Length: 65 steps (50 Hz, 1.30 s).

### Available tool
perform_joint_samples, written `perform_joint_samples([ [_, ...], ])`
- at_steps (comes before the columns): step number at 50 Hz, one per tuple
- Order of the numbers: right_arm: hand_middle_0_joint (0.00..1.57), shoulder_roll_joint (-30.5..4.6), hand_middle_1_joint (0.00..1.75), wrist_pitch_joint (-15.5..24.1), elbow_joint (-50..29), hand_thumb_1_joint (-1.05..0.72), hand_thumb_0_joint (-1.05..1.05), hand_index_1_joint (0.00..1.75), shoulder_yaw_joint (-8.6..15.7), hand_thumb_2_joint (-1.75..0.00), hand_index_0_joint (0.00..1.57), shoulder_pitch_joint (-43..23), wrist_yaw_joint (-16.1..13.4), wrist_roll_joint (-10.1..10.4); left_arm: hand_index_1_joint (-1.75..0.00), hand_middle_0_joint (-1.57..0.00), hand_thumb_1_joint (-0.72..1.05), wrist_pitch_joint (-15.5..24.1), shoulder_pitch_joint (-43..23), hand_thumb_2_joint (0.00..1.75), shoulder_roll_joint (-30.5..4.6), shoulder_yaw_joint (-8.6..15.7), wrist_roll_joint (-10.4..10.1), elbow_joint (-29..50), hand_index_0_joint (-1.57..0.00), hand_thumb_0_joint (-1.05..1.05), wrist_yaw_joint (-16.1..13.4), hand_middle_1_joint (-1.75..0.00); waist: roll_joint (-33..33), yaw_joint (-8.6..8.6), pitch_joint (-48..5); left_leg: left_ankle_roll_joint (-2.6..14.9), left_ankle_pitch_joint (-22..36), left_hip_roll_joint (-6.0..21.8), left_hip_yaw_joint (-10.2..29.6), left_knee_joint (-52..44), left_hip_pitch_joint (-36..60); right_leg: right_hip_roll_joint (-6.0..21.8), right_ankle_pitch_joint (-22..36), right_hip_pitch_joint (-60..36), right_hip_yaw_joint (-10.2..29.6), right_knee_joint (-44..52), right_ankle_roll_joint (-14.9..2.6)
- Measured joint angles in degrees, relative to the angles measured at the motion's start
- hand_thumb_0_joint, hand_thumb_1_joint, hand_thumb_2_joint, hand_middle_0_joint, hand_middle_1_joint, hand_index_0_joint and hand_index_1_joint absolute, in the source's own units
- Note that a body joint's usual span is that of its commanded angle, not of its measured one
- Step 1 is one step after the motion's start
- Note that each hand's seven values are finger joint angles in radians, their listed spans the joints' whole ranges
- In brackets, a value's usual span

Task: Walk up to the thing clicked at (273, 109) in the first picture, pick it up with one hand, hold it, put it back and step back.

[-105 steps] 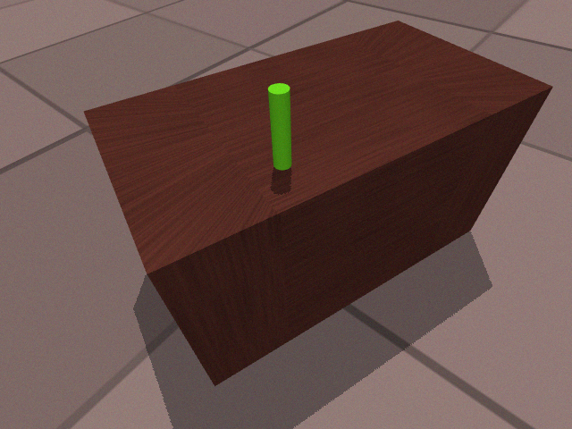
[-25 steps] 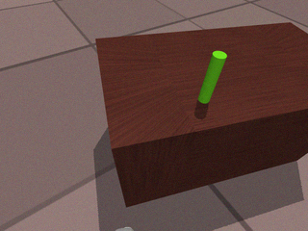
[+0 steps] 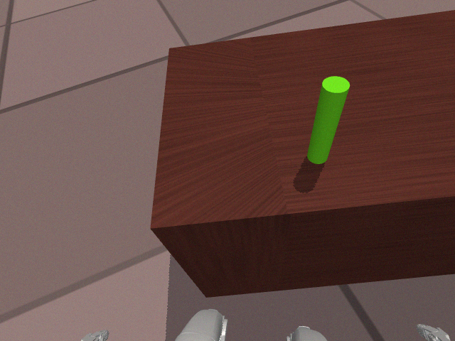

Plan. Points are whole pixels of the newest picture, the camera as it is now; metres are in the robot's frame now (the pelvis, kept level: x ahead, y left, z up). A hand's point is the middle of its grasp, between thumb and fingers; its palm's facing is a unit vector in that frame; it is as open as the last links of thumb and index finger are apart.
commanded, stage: walk up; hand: right
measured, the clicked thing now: (325, 125) +0.51 -0.16 +0.05
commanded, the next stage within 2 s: stand in 1.94 s
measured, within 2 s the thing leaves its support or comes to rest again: neither
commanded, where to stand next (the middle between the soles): +0.05 +0.01 m, yaw +5 degrees
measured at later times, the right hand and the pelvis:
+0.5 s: hand out of the picture +0.12 -0.26 -0.14, palm faces -0.17 +0.90 -0.40, open 7.4 cm; pelvis -0.02 -0.01 -0.01, yaw +7 degrees
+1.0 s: hand out of the picture +0.10 -0.22 -0.13, palm faces -0.17 +0.93 -0.34, open 7.4 cm; pelvis -0.02 +0.01 +0.02, yaw +8 degrees
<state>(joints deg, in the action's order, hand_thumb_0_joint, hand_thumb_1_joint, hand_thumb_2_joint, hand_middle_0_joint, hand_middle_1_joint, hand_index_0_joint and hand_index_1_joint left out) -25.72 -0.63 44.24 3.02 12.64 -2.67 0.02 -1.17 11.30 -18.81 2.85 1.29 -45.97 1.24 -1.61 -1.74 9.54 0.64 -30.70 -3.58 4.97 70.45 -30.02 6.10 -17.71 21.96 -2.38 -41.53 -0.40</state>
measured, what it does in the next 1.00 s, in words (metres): steps on the spot: left foot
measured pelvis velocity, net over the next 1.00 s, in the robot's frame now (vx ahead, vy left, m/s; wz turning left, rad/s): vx -0.02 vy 0.01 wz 0.14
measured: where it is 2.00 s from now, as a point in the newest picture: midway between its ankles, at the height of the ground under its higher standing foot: outside the picture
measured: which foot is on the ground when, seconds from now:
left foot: up 0.00-0.22, down 0.24-1.00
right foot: down 0.00-1.00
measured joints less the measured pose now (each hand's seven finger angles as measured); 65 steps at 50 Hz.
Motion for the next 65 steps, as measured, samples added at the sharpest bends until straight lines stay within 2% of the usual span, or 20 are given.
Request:
perform_joint_samples([
  [3,0.2,0.37,0.29,-0.05,0.6,-0.9,0.0,0.3,-0.21,-0.9,0.21,0.23,1.0,-0.06,-0.3,-0.2,0.9,0.65,0.0,0.9,0.01,-0.32,0.3,0.2,-0.21,0.0,-0.3,-0.3,-0.71,-0.3,-0.96,-0.3,2.87,0.53,-0.4,-4.5,1.71,-0.33,0.65,-0.43,-1.37,1.66,-0.44],
  [7,0.2,1.61,0.3,-0.59,2.49,-0.9,0.0,0.3,-0.74,-0.9,0.21,0.75,1.91,-0.69,-0.3,-0.2,0.9,1.43,0.28,0.9,-1.74,0.03,0.18,0.81,-0.21,0.0,-0.55,-0.3,-0.36,-0.2,-1.81,-0.93,2.0,2.07,-2.55,-15.38,5.81,-0.27,-0.07,-0.91,-4.09,1.2,-0.89],
  [10,0.2,2.33,0.3,-0.55,3.28,-0.9,0.0,0.3,-0.81,-0.9,0.21,0.78,2.45,-1.13,-0.3,-0.2,0.9,1.49,0.03,0.9,-3.65,0.37,-0.4,0.79,-0.21,0.0,-0.82,-0.3,1.0,-0.04,-1.73,-0.47,3.76,2.55,-4.42,-22.93,8.93,0.68,-1.26,-0.44,-5.64,-1.06,-0.61],
  [12,0.2,2.41,0.3,-0.25,3.56,-0.9,0.0,0.3,-0.54,-0.9,0.21,0.66,2.84,-1.42,-0.3,-0.2,0.9,1.21,-0.12,0.9,-4.79,0.42,-0.77,0.33,-0.21,0.0,-0.98,-0.3,2.03,0.2,-1.71,0.31,8.99,2.11,-5.11,-28.46,11.41,1.62,-2.41,0.41,-6.07,-3.52,-0.05],
  [14,0.2,3.12,0.3,-0.15,4.08,-0.9,0.0,0.3,-0.32,-0.9,0.21,-0.08,3.04,-1.92,-0.3,-0.2,0.9,0.65,-0.3,0.9,-5.73,0.62,-1.04,-0.97,-0.21,0.0,-1.31,-0.3,4.72,-0.16,-1.13,0.52,10.01,0.48,-6.41,-28.84,12.23,3.24,-3.1,1.0,-4.41,-5.62,0.17],
  [17,0.2,2.63,0.3,0.08,3.8,-0.9,0.0,0.3,-0.38,-0.9,0.21,0.15,3.39,-2.13,-0.3,-0.2,0.9,-0.34,0.13,0.9,-5.09,0.38,-1.52,-3.44,-0.21,0.0,-1.75,-0.3,3.13,1.12,-2.68,1.42,9.32,1.6,-4.85,-27.56,11.17,-0.68,-13.69,1.77,-1.35,-10.91,-0.42],
  [19,0.2,2.74,0.3,0.03,3.89,-0.9,0.0,0.3,-0.51,-0.9,0.21,0.11,3.08,-2.13,-0.3,-0.2,0.9,-0.31,0.37,0.9,-5.03,0.34,-1.81,-4.28,-0.21,0.0,-1.65,-0.3,2.73,1.66,-3.37,1.37,10.21,1.86,-3.87,-28.56,10.93,-2.19,-14.84,1.55,0.18,-13.34,-0.83],
  [21,0.2,2.84,0.3,0.16,4.0,-0.9,0.0,0.3,-0.82,-0.9,0.21,-0.27,2.88,-1.87,-0.3,-0.2,0.9,0.23,0.76,0.9,-5.03,0.36,-1.93,-4.56,-0.21,0.0,-1.6,-0.3,2.82,1.49,-3.81,0.98,11.21,1.89,-3.7,-29.65,10.5,-2.55,-13.03,0.52,0.94,-11.91,-1.03],
  [23,0.2,2.69,0.3,0.08,4.17,-0.9,0.0,0.3,-1.03,-0.9,0.21,-0.97,3.0,-1.69,-0.3,-0.2,0.9,1.03,1.08,0.9,-4.81,0.26,-1.81,-5.12,-0.21,0.0,-1.63,-0.3,2.34,1.18,-3.96,0.65,11.49,2.21,-3.53,-29.55,9.81,-2.92,-10.55,-2.49,0.69,-5.22,-0.83],
  [25,0.2,2.22,0.3,-0.41,4.41,-0.9,0.0,0.3,-1.06,-0.9,0.21,-2.08,3.12,-1.35,-0.3,-0.2,0.9,2.15,1.23,0.9,-4.01,0.12,-1.39,-6.14,-0.21,0.0,-1.93,-0.3,0.64,0.7,-3.47,0.17,10.82,3.38,-3.07,-27.77,9.11,-4.2,-3.75,-5.74,0.08,2.36,0.3],
  [26,0.2,1.98,0.3,-0.71,4.76,-0.9,0.0,0.3,-0.98,-0.9,0.21,-2.65,3.04,-1.06,-0.3,-0.2,0.91,2.63,1.25,0.9,-3.28,-0.15,-0.99,-6.69,-0.21,0.0,-2.09,-0.3,-0.94,0.78,-3.05,0.26,10.67,4.2,-2.17,-26.86,9.01,-5.13,-2.72,-6.58,-0.71,3.23,0.84],
  [28,0.2,2.37,0.3,-1.25,5.41,-0.9,0.0,0.3,-1.02,-0.9,0.21,-3.15,2.99,-1.01,-0.3,-0.2,0.9,3.34,2.17,0.9,-2.78,-0.91,-0.24,-7.15,-0.21,0.0,-2.02,-0.3,-1.35,0.42,-3.64,0.68,7.18,3.63,-1.8,-25.28,8.52,-4.94,-2.55,-6.72,-0.77,3.43,1.07],
  [30,0.2,2.87,0.3,-1.19,6.06,-0.9,0.0,0.3,-1.12,-0.9,0.21,-3.45,3.25,-1.1,-0.3,-0.2,0.9,3.38,2.83,0.9,-2.81,-1.25,0.03,-7.72,-0.21,0.0,-1.78,-0.3,-0.21,0.0,-4.14,0.91,4.01,2.86,-3.01,-24.3,8.87,-3.47,-2.73,-6.56,0.12,3.15,0.93],
  [32,0.2,2.71,0.3,-0.43,6.58,-0.9,0.0,0.3,-1.0,-0.9,0.21,-3.24,3.73,-0.88,-0.3,-0.2,0.9,3.22,2.97,0.9,-2.72,-1.63,0.02,-8.34,-0.21,0.0,-1.63,-0.3,-0.23,0.41,-4.7,1.51,7.74,3.35,-3.07,-29.45,11.11,-2.49,-2.74,-6.59,0.01,3.18,1.67],
  [33,0.2,2.51,0.3,-0.04,6.91,-0.9,0.0,0.3,-0.77,-0.9,0.21,-3.12,3.87,-0.91,-0.3,-0.2,0.9,3.18,2.74,0.9,-2.66,-1.81,-0.09,-8.6,-0.21,0.0,-1.57,-0.3,-0.6,0.78,-4.92,0.98,12.5,3.66,-2.91,-31.76,11.68,-2.18,-2.89,-6.41,-0.37,2.86,2.18],
  [34,0.2,2.59,0.3,0.14,7.49,-0.9,0.0,0.3,-0.6,-0.9,0.21,-3.29,3.88,-1.01,-0.3,-0.2,0.9,3.1,2.22,0.9,-2.71,-1.87,-0.27,-8.9,-0.21,0.0,-1.53,-0.3,-0.39,0.75,-4.66,0.29,13.74,3.34,-3.15,-32.0,11.83,-1.69,-3.0,-6.38,-0.21,2.5,2.54],
  [37,0.2,3.33,0.3,0.18,9.3,-0.9,0.0,0.3,-1.13,-0.9,0.21,-3.74,3.99,-1.17,-0.3,-0.2,0.9,2.98,1.59,0.9,-2.98,-1.95,-0.66,-9.52,-0.21,0.0,-1.23,-0.3,-0.19,0.26,-5.06,-0.3,13.09,3.57,-3.84,-32.3,12.17,-1.9,-2.19,-6.92,0.44,4.01,2.37],
  [42,0.2,5.25,0.3,0.3,12.0,-0.9,0.0,0.3,-2.4,-0.9,0.21,-3.75,4.44,-1.15,-0.3,-0.2,0.9,3.23,0.68,0.9,-3.93,-2.04,-0.83,-11.36,-0.21,0.0,-0.9,-0.3,1.14,0.7,-6.68,-0.5,14.11,3.75,-3.78,-35.37,13.58,-2.14,-0.34,-8.78,0.24,8.12,2.43],
  [48,0.2,5.93,0.3,0.8,14.57,-0.9,0.0,0.3,-3.04,-0.9,0.21,-4.49,4.32,-0.88,-0.3,-0.2,0.9,3.23,-1.55,0.9,-3.75,-2.56,-1.3,-13.45,-0.21,0.0,-0.99,-0.3,1.95,1.03,-6.96,-0.45,15.27,3.81,-3.88,-38.68,15.55,-2.22,1.35,-11.02,0.19,12.15,3.05],
  [65,0.2,4.86,0.3,0.71,18.63,-0.9,0.0,0.3,-2.06,-0.9,0.21,-8.82,3.55,-0.39,-0.3,-0.2,0.9,2.95,-6.39,0.9,-2.15,-3.11,-1.13,-17.81,-0.21,0.0,-1.14,-0.3,1.54,1.54,-6.68,-0.91,18.42,3.85,-4.21,-46.33,20.43,-2.29,4.09,-15.3,0.25,18.83,3.18],
])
